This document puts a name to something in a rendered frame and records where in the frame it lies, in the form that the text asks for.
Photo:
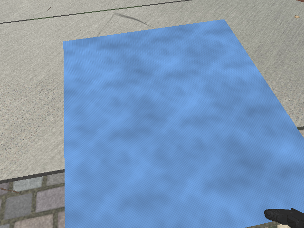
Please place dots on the right robot hand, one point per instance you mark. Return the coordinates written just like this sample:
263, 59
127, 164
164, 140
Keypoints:
292, 218

